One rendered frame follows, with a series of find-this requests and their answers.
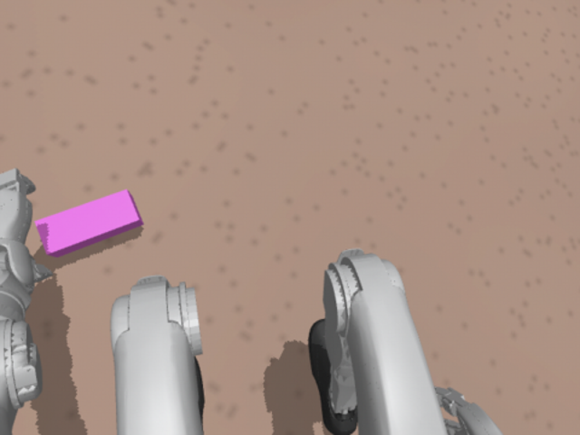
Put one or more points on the left robot hand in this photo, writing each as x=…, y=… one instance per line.
x=16, y=213

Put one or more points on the right robot foot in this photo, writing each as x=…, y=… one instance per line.
x=336, y=423

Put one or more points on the small box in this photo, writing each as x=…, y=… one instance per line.
x=87, y=224

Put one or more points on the right robot hand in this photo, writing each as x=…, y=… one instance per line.
x=472, y=419

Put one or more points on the left robot arm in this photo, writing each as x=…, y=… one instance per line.
x=21, y=377

